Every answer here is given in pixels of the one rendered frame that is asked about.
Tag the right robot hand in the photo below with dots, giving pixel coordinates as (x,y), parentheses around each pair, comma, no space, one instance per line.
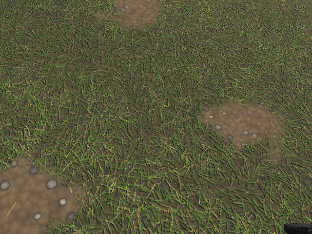
(298,228)

